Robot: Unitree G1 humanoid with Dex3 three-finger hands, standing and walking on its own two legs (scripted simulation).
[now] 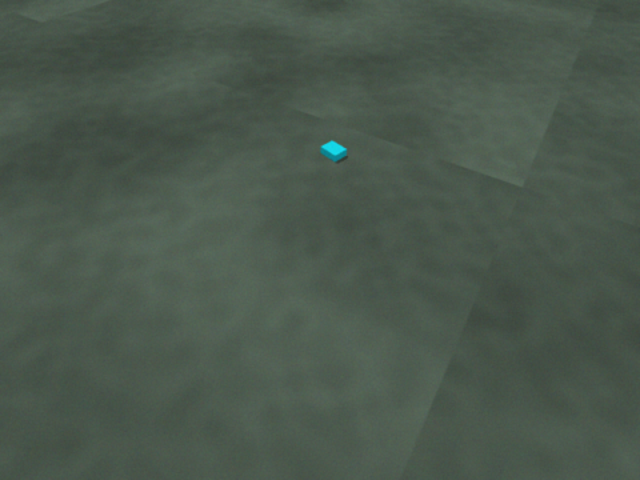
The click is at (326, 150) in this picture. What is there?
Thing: flat box
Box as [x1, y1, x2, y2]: [321, 141, 346, 161]
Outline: 330,141 321,146 321,153 335,161 346,154 346,149 335,142
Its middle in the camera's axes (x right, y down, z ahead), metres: +0.06 -0.48 +2.10
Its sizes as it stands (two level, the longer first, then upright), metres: 0.112 0.089 0.041
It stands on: the floor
